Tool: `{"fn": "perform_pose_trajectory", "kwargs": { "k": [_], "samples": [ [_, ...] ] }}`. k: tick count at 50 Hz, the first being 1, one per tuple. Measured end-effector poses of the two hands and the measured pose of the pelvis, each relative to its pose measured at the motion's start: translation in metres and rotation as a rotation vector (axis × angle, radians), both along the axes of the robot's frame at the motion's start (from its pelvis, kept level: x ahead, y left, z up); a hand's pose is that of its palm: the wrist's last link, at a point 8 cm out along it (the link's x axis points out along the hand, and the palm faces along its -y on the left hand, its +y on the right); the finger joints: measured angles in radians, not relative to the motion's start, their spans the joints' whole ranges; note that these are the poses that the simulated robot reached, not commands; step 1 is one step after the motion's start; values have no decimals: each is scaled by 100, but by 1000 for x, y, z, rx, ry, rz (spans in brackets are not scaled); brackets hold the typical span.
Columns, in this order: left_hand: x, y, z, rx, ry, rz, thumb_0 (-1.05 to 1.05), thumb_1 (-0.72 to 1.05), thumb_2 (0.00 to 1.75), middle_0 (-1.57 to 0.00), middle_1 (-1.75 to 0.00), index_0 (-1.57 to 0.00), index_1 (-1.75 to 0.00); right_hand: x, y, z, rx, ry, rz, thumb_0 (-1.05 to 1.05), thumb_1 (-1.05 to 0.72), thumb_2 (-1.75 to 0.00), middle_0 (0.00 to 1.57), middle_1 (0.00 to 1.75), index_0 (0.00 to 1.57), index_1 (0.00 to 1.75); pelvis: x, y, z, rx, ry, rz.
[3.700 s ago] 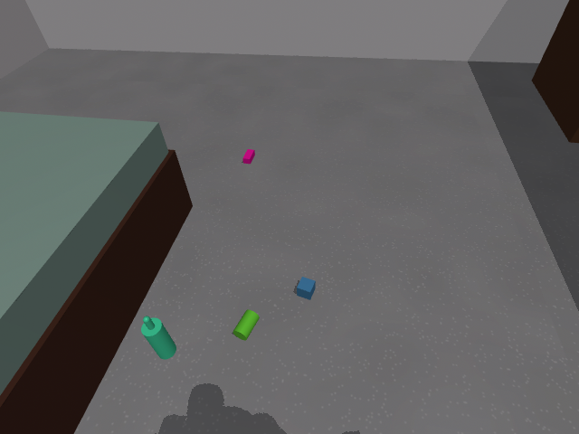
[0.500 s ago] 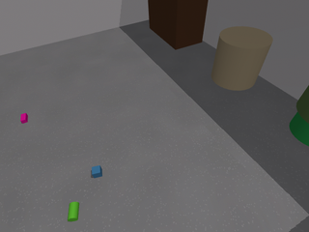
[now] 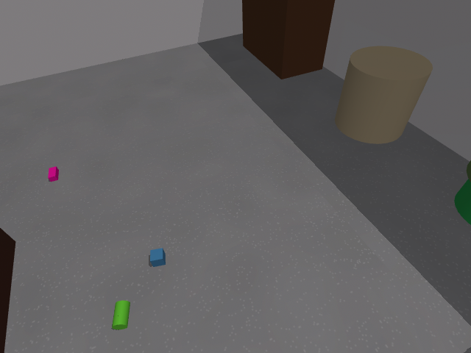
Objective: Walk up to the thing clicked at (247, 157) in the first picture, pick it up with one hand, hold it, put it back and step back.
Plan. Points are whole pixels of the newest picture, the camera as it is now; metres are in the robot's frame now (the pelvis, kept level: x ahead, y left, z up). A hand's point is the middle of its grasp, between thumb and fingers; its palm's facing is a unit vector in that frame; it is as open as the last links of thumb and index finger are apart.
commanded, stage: stand
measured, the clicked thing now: (53, 174) +1.33 +1.19 -0.77
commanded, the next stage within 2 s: walk up in 1.98 s
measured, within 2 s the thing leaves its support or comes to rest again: neither
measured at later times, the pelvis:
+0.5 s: pelvis +0.01 +0.00 +0.00, yaw +1 degrees
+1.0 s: pelvis +0.02 +0.00 +0.00, yaw +1 degrees
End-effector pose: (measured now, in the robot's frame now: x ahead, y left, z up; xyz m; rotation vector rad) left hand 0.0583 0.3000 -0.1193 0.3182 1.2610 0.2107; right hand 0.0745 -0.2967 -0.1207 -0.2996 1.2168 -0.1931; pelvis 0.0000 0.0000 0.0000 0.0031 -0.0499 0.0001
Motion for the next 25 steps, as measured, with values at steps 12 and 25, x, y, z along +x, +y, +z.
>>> {"fn": "perform_pose_trajectory", "kwargs": {
  "k": [12,25],
  "samples": [
    [-8,-1,-2,-5,10,4,0,90,90,-20,-30,-21,-30,-5,-1,-1,-1,16,1,1,-90,-90,20,30,21,30,-1,0,0,-1,3,8],
    [7,-2,-1,-6,-7,-5,0,90,90,-20,-30,-21,-30,-4,-2,-1,-7,37,6,1,-90,-90,20,30,21,30,6,1,0,-1,13,15]
  ]
}}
